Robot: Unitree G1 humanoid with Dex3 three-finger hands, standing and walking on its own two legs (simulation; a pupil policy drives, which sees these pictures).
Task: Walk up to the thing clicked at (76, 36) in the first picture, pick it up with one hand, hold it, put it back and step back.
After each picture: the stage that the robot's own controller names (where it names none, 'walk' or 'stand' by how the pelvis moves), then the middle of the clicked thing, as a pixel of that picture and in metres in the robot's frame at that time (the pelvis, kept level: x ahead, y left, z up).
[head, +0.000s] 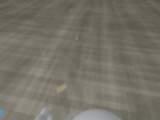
stand; (76, 37) +1.91 +0.43 -0.72
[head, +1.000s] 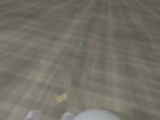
walk; (81, 42) +1.80 +0.19 -0.71
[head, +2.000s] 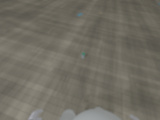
walk; (83, 55) +1.20 +0.12 -0.71
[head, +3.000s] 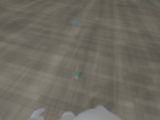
walk; (76, 75) +0.74 +0.16 -0.71
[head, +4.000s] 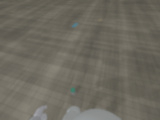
walk; (73, 91) +0.45 +0.24 -0.69
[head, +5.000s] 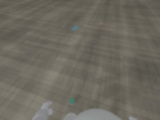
stand; (72, 101) +0.33 +0.20 -0.72
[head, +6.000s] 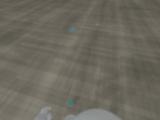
stand; (71, 103) +0.32 +0.21 -0.73
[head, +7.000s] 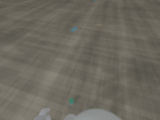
stand; (71, 101) +0.33 +0.20 -0.73
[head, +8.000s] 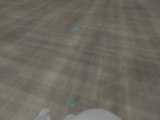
stand; (72, 102) +0.32 +0.20 -0.73
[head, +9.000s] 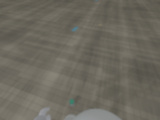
go down; (71, 102) +0.32 +0.19 -0.73
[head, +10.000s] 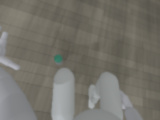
go down; (58, 59) +0.42 +0.24 -0.30
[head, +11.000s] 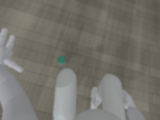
close in; (61, 60) +0.41 +0.24 -0.29
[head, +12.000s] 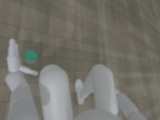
close in; (30, 57) +0.39 +0.28 -0.22
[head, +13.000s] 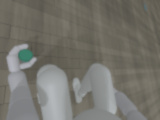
close; (25, 57) +0.38 +0.29 -0.22
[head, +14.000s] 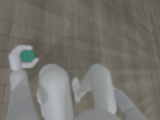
lift; (27, 57) +0.37 +0.28 -0.23
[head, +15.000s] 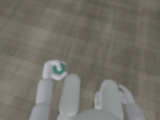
lift; (60, 70) +0.31 +0.22 -0.04
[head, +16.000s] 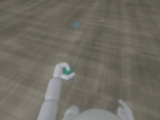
hold; (68, 74) +0.32 +0.16 +0.03
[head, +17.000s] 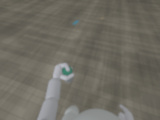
hold; (68, 74) +0.33 +0.17 +0.01
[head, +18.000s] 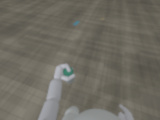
hold; (68, 75) +0.32 +0.16 +0.01
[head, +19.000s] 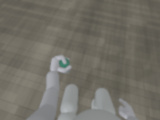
crouch; (65, 66) +0.38 +0.18 -0.06
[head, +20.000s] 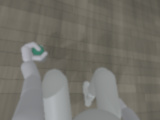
lower; (39, 54) +0.42 +0.28 -0.17
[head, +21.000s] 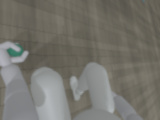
lower; (16, 54) +0.41 +0.30 -0.22
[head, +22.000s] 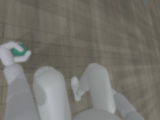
lower; (19, 53) +0.41 +0.30 -0.22
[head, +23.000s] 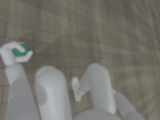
lower; (21, 53) +0.40 +0.30 -0.22
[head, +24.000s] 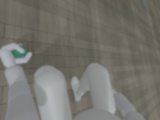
lower; (20, 54) +0.40 +0.30 -0.22
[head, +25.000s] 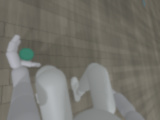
withdraw; (25, 56) +0.39 +0.27 -0.23
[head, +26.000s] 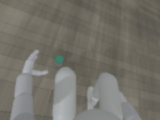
stand; (59, 61) +0.41 +0.24 -0.27
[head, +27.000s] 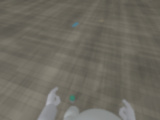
stand; (72, 99) +0.35 +0.17 -0.65
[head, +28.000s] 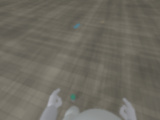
stand; (73, 98) +0.37 +0.18 -0.66
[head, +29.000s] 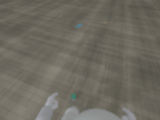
stand; (73, 97) +0.37 +0.17 -0.68
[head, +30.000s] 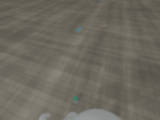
stand; (75, 99) +0.38 +0.17 -0.72
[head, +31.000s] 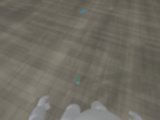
walk; (78, 80) +0.51 +0.13 -0.70
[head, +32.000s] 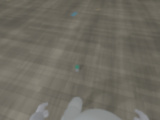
walk; (77, 68) +0.78 +0.23 -0.69
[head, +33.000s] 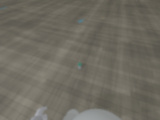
stand; (79, 65) +0.97 +0.20 -0.70
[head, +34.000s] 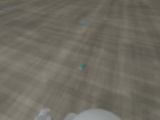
stand; (80, 66) +0.97 +0.18 -0.73
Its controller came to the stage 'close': yes
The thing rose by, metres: 0.72
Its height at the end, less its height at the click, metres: +0.00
